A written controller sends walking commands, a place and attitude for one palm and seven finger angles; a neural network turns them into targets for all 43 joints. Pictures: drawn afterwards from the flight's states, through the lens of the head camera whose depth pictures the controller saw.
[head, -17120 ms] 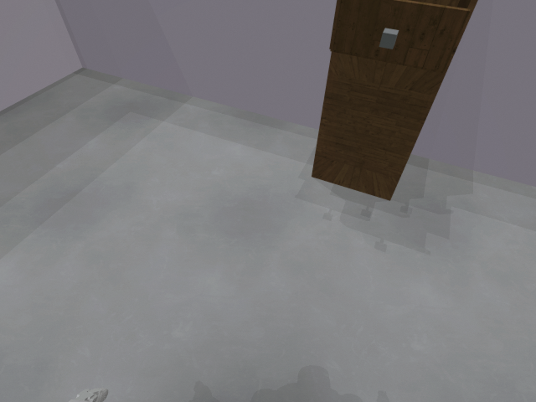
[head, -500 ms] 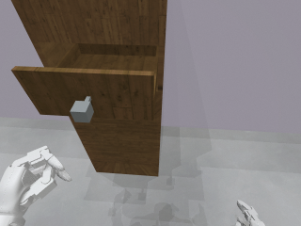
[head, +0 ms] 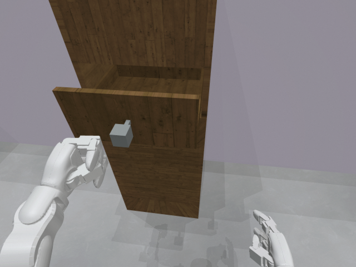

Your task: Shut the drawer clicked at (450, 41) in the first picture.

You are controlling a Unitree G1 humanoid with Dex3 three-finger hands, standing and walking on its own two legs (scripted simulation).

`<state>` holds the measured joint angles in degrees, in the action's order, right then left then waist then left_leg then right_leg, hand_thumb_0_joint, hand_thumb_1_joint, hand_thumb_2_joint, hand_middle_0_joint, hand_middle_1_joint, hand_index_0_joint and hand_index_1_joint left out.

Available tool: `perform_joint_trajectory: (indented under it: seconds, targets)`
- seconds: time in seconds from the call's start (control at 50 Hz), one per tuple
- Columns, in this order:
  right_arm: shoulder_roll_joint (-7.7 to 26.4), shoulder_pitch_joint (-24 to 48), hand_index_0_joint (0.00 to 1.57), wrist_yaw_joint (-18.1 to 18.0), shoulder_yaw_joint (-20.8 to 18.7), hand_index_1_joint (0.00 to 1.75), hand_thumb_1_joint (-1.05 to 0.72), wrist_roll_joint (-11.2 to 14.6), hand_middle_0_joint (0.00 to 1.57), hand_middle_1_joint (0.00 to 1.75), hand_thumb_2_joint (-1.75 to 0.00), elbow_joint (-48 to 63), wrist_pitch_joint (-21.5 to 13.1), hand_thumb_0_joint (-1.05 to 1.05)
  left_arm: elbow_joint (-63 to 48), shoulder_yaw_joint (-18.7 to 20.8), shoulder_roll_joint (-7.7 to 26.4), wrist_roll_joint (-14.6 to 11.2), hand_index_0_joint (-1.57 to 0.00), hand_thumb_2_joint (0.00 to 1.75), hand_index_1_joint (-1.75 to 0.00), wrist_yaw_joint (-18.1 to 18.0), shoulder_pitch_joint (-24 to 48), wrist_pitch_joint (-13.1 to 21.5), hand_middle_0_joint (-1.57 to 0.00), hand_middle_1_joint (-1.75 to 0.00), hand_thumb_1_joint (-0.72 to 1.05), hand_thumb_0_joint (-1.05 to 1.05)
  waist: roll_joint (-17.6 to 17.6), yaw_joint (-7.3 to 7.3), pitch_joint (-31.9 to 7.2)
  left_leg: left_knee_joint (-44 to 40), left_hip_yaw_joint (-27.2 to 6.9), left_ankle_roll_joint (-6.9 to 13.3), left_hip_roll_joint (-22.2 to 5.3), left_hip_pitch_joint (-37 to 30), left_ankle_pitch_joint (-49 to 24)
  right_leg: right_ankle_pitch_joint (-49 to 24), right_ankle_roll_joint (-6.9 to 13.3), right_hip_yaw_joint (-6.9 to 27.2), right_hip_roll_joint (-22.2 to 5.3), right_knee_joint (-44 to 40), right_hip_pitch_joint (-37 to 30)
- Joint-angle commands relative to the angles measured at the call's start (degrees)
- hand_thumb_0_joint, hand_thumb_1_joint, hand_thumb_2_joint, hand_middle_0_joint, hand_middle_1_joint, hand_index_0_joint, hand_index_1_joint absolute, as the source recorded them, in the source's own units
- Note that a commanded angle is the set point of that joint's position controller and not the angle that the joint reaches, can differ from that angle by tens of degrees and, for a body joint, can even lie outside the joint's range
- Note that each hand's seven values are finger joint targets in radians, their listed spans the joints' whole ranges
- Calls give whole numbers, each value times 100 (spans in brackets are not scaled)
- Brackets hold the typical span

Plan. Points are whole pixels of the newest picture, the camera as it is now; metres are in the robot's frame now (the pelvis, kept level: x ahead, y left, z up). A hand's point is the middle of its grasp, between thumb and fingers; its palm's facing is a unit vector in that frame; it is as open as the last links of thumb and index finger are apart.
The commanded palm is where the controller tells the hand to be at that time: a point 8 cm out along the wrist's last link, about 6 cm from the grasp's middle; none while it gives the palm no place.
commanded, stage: raise the hand and make a fist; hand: left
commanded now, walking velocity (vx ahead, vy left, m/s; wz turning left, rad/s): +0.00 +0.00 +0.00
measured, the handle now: (124, 130) +0.42 +0.20 +0.09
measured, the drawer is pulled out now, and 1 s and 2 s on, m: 0.16 0.16 0.16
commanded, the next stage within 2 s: bring the fist close to the handle in 0.42 s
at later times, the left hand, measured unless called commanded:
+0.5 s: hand (94, 159) +0.23 +0.18 +0.20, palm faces +0.05 -0.99 -0.11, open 3.3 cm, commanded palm +0.21 +0.22 +0.19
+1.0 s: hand (116, 160) +0.29 +0.17 +0.13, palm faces -0.02 -1.00 -0.04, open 3.3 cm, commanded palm +0.26 +0.22 +0.14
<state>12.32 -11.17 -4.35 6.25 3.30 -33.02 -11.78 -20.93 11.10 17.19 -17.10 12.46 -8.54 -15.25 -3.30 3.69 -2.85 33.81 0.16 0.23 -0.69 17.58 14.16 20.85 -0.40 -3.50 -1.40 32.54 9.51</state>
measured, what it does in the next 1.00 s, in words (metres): stands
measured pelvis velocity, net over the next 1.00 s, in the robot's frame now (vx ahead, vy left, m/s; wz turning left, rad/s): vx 0.02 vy -0.02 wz -0.02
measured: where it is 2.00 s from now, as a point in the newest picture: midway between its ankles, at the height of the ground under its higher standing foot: outside the picture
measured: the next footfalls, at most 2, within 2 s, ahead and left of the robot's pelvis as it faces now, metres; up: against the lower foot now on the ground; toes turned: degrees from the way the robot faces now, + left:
none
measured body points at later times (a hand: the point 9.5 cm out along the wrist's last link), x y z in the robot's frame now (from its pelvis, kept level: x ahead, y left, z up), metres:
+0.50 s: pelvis +0.01 -0.02 +0.00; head -0.04 -0.05 +0.45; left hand +0.23 +0.23 +0.21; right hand +0.21 -0.24 -0.05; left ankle +0.04 +0.12 -0.73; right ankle -0.03 -0.12 -0.73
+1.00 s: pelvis +0.02 -0.02 +0.00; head +0.00 -0.05 +0.45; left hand +0.28 +0.22 +0.14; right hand +0.19 -0.27 -0.07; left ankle +0.04 +0.12 -0.73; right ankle -0.03 -0.12 -0.73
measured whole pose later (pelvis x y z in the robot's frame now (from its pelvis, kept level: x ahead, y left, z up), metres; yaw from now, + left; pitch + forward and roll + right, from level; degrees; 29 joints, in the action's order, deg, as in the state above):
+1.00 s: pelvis +0.02 -0.02 +0.00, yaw -1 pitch +0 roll +1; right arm 15.4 -13.5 -4.9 2.1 3.5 -36.0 -12.9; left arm -3.3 15.2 16.7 -17.9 16.3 -6.0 -5.3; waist -3.0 1.1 -3.3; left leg 32.2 0.8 -1.7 -2.1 16.8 15.0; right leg 22.3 1.2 -2.7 0.0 32.8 10.1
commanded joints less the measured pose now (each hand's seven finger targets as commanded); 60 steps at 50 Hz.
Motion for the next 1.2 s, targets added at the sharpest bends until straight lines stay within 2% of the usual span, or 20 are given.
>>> perform_joint_trajectory:
  seconds: [0.0, 0.06, 0.08, 0.16, 0.2, 0.26, 0.28, 0.34, 0.46, 0.5, 0.54, 0.58, 0.66, 0.78, 0.88, 0.98, 1.1, 1.14, 1.16, 1.18]
  targets:
    - [639, 1020, 20, -69, -319, 30, -90, 51, 20, 30, -90, 974, -398, 0, -1609, 824, 992, -72, -140, 90, -160, -172, 1818, 430, -140, -160, 90, 0, -56, -1, -871, -650, -145, 120, 43, -1294, -684, -954, 117, -159, 223, -704, 579]
    - [709, 983, 20, -37, -356, 30, -90, 84, 20, 30, -90, 847, -400, 0, -770, 805, 768, -181, -140, 90, -160, -86, 1213, 263, -140, -160, 90, 0, 226, 30, -563, -671, -125, 105, 44, -1150, -639, -1038, 100, -142, 246, -840, 554]
    - [702, 989, 20, -30, -352, 30, -90, 102, 20, 30, -90, 834, -382, 0, -769, 553, 552, -189, -140, 90, -160, -16, 1258, 191, -140, -160, 90, 0, 196, -34, -473, -683, -100, 115, 57, -1151, -664, -1129, 82, -140, 220, -841, 600]
    - [773, 1048, 20, -24, -400, 30, -90, 143, 20, 30, -90, 886, -294, 0, -649, 577, 693, -139, -140, 90, -160, 66, 1026, -151, -140, -160, 90, 0, 397, -4, -60, -719, -71, 133, 77, -957, -460, -959, 43, -71, 216, -995, 723]
    - [740, 1076, 20, -31, -407, 30, -90, 123, 20, 30, -90, 976, -290, 0, -1074, 646, 793, -91, -140, 90, -160, 14, 1246, -84, -140, -160, 90, 0, 332, -15, -272, -725, -50, 147, 96, -1070, -439, -849, 33, -61, 189, -970, 706]
    - [746, 1040, 20, -45, -422, 30, -90, 50, 20, 30, -90, 986, -356, 0, -1673, 1172, 1348, -46, -140, 90, -160, -177, 1388, 291, -140, -160, 90, 0, 176, 38, -651, -649, -15, 155, 86, -1262, -711, -1037, 56, -27, 194, -921, 549]
    - [695, 1021, 20, -38, -423, 30, -90, 36, 20, 30, -90, 1000, -386, 0, -1928, 1117, 1241, -29, -140, 90, -160, -201, 1497, 462, -140, -160, 90, 0, -70, 2, -908, -640, 19, 152, 96, -1417, -873, -1194, 71, -41, 173, -845, 456]
    - [679, 916, 20, -22, -426, 30, -90, 45, 20, 30, -90, 875, -473, 0, -1698, 1075, 1091, -91, -140, 90, -160, -229, 1316, 793, -140, -160, 90, 0, -196, -66, -695, -601, 48, 115, 72, -1420, -875, -1300, 65, -88, 199, -837, 548]
    - [809, 926, 20, -74, -471, 30, -90, 133, 20, 30, -90, 740, -492, 0, -480, 769, 784, -251, -140, 90, -160, 189, 905, 417, -140, -160, 90, 0, 376, -99, 52, -551, 48, 162, 93, -1070, -575, -1260, -38, 59, 173, -1081, 771]
    - [811, 967, 20, -88, -469, 30, -90, 152, 20, 30, -90, 802, -465, 0, -575, 746, 839, -263, -140, 90, -160, 300, 1049, 264, -140, -160, 90, 0, 286, -95, -99, -552, 57, 179, 119, -1115, -576, -1261, -61, 80, 144, -1043, 747]
    - [833, 959, 20, -110, -477, 30, -90, 139, 20, 30, -90, 809, -461, 0, -457, 902, 978, -268, -140, 90, -160, 324, 1083, 252, -140, -160, 90, 0, 546, -96, -189, -504, 30, 181, 123, -1070, -591, -1242, -87, 89, 137, -997, 750]
    - [834, 941, 20, -131, -477, 30, -90, 108, 20, 30, -90, 778, -490, 0, -480, 968, 1060, -270, -140, 90, -160, 289, 1407, 407, -140, -160, 90, 0, 625, -134, -231, -461, 22, 193, 124, -1074, -589, -1190, -105, 169, 109, -1034, 795]
    - [812, 833, 20, -147, -496, 30, -90, 44, 20, 30, -90, 671, -551, 0, -447, 1182, 1332, -192, -140, 90, -160, 149, 1958, 970, -140, -160, 90, 0, 337, -173, -429, -371, 45, 175, 108, -1154, -683, -1276, -90, 249, 99, -957, 780]
    - [792, 689, 20, -123, -533, 30, -90, 47, 20, 30, -90, 599, -572, 0, 283, 946, 1091, -104, -140, 90, -160, 275, 1810, 1357, -140, -160, 90, 0, -69, -197, -614, -332, 98, 154, 116, -1178, -954, -1916, -59, 193, 80, -747, 632]
    - [857, 589, 20, -98, -595, 30, -90, 69, 20, 30, -90, 682, -501, 0, 740, 868, 918, -173, -140, 90, -160, 419, 1288, 1262, -140, -160, 90, 0, 564, -160, -617, -291, 96, 154, 109, -912, -1105, -2403, -132, 121, 81, -635, 565]
    - [841, 544, 20, -68, -651, 30, -90, 9, 20, 30, -90, 708, -479, 0, 442, 1077, 1064, -117, -140, 90, -160, 194, 1416, 1600, -140, -160, 90, 0, 481, -154, -792, -254, 149, 157, 90, -967, -1263, -2466, -108, 94, 105, -502, 629]
    - [785, 392, 20, 9, -690, 30, -90, -31, 20, 30, -90, 622, -478, 0, 346, 597, 650, 71, -140, 90, -160, 10, 1496, 2166, -140, -160, 90, 0, -57, -284, -956, -190, 161, 124, 40, -1162, -1398, -2193, 2, 3, 189, -321, 806]
    - [830, 348, 20, -6, -689, 30, -90, -32, 20, 30, -90, 537, -432, 0, 719, 583, 696, 77, -140, 90, -160, 11, 1629, 2158, -140, -160, 90, 0, 7, -339, -774, -196, 121, 104, 29, -1015, -1216, -2006, 4, -7, 196, -332, 921]
    - [863, 295, 20, -18, -696, 30, -90, -30, 20, 30, -90, 478, -390, 0, 996, 588, 744, 88, -140, 90, -160, 23, 1627, 2134, -140, -160, 90, 0, 330, -391, -581, -181, 124, 135, 14, -877, -1108, -1932, -21, 19, 201, -405, 977]
    - [876, 302, 20, -30, -715, 30, -90, -19, 20, 30, -90, 485, -348, 0, 1153, 598, 719, 78, -140, 90, -160, 49, 1636, 2106, -140, -160, 90, 0, 367, -374, -581, -193, 134, 130, 27, -810, -1037, -1879, -23, 38, 197, -408, 982]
